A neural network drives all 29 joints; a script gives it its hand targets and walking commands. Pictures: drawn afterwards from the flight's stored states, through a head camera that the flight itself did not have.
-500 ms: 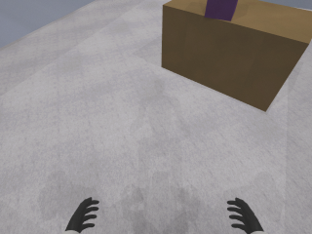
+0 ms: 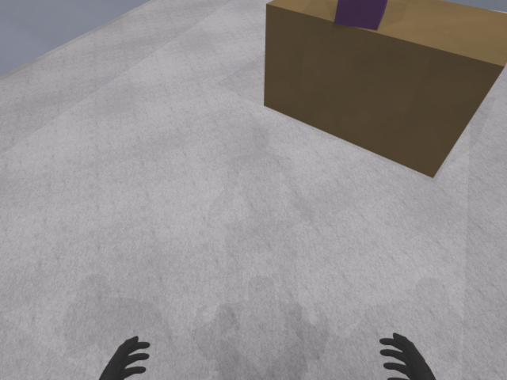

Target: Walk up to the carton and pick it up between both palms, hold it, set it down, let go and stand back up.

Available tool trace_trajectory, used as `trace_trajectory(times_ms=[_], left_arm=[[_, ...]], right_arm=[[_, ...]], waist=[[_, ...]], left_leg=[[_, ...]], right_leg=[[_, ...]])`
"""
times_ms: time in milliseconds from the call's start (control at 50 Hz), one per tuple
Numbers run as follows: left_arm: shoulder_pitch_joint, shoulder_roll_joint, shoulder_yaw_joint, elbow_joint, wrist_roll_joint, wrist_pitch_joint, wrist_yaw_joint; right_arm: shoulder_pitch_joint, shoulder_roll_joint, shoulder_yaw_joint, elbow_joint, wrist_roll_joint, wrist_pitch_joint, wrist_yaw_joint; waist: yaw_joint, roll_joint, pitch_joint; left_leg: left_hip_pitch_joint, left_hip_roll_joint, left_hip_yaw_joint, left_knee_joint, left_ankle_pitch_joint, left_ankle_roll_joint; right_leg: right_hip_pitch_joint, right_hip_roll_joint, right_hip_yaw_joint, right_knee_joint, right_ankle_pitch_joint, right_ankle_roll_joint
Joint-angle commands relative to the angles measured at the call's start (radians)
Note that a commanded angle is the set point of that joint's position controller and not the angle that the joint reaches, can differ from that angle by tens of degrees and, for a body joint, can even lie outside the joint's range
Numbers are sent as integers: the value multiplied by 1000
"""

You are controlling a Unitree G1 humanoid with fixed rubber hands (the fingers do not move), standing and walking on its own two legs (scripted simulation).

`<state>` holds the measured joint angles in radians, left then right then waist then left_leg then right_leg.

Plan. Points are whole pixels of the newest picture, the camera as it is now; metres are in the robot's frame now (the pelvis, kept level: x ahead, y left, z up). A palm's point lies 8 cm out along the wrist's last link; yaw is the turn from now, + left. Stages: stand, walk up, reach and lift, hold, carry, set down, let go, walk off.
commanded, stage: stand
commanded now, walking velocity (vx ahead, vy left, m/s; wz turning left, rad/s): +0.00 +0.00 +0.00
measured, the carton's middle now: out of the picture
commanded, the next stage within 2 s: walk up in 1.44 s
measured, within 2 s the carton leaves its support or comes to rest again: neither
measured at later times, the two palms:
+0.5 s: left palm out of the picture +0.10 +0.25 -0.09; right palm out of the picture +0.10 -0.24 -0.09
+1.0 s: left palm out of the picture +0.11 +0.25 -0.09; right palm out of the picture +0.10 -0.25 -0.09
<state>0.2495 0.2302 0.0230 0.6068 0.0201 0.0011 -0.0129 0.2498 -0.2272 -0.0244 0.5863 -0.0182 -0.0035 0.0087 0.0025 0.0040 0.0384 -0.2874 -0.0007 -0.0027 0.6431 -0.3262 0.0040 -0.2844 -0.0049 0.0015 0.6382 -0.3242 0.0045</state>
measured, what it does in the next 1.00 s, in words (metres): stands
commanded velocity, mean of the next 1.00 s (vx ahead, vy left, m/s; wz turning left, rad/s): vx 0.00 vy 0.00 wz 0.00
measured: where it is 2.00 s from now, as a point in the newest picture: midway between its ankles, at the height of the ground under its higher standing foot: outside the picture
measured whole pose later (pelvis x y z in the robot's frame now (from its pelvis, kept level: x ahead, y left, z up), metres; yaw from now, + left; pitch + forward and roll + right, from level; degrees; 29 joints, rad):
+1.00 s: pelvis +0.00 +0.00 +0.01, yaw -1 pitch -2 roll +0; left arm 0.29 0.24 0.01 0.64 0.01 0.00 -0.01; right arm 0.28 -0.24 -0.02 0.64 -0.01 0.00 0.01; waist 0.00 0.00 0.04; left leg -0.26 0.00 0.01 0.58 -0.29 0.00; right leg -0.27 0.00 0.02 0.59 -0.29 0.00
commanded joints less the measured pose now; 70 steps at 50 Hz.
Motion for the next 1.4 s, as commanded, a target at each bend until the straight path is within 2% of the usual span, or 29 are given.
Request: trace_trajectory(times_ms=[0, 320, 820, 1380], left_arm=[[-14, 116, 40, -101, 0, -28, 4], [9, 122, 36, -82, -2, -33, 4], [25, 135, 31, -63, -6, -30, 11], [47, 142, 26, -37, -7, -28, 11]], right_arm=[[-22, -120, -38, -102, 0, -28, -4], [-4, -128, -39, -78, 2, -30, -2], [24, -136, -35, -50, 7, -26, -7], [39, -150, -27, -20, 7, -24, -7]], waist=[[1, 5, -33], [-2, 5, -39], [-5, -5, -48], [-3, -9, -29]], left_leg=[[-13, 73, -90, -144, 82, 35], [-10, 81, -96, -174, 22, 35], [24, 87, -81, -168, 133, 34], [25, 89, -79, -198, 56, 32]], right_leg=[[6, -65, 82, -123, 93, -34], [10, -67, 90, -141, 61, -37], [30, -73, 97, -138, 165, -38], [10, -69, 115, -174, 99, -37]])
